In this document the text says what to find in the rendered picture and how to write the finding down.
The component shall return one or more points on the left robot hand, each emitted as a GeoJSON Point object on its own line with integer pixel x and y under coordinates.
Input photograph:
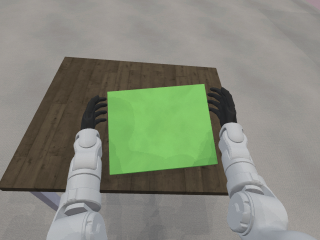
{"type": "Point", "coordinates": [89, 120]}

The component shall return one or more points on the carton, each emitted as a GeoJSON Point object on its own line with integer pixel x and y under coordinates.
{"type": "Point", "coordinates": [161, 128]}

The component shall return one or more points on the table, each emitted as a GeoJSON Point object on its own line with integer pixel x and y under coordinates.
{"type": "Point", "coordinates": [41, 163]}

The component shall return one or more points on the robot right forearm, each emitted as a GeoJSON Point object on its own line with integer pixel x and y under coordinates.
{"type": "Point", "coordinates": [237, 163]}

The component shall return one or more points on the robot right upper arm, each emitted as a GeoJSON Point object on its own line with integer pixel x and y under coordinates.
{"type": "Point", "coordinates": [255, 216]}

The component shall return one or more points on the robot left upper arm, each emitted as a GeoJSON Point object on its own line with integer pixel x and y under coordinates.
{"type": "Point", "coordinates": [87, 225]}

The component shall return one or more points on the robot left forearm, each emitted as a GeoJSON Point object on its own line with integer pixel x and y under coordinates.
{"type": "Point", "coordinates": [82, 192]}

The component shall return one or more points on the right robot hand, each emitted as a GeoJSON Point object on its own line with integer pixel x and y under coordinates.
{"type": "Point", "coordinates": [227, 112]}

